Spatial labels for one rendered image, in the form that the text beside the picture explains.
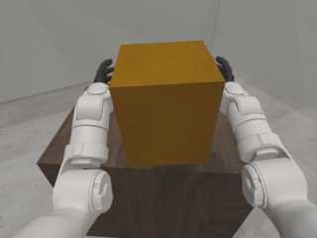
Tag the left robot upper arm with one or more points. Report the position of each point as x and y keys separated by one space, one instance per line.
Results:
x=79 y=197

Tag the pedestal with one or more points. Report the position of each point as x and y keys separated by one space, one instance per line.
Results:
x=201 y=200

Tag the right robot hand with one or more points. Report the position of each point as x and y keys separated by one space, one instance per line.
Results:
x=225 y=69

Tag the right robot upper arm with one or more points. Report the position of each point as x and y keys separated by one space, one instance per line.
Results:
x=278 y=188

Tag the robot right forearm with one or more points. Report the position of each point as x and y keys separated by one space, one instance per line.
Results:
x=255 y=140

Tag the robot left forearm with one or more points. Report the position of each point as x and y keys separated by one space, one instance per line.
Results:
x=87 y=148

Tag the carton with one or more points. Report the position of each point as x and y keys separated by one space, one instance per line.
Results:
x=166 y=98

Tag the left robot hand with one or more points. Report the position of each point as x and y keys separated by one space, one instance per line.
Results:
x=103 y=70

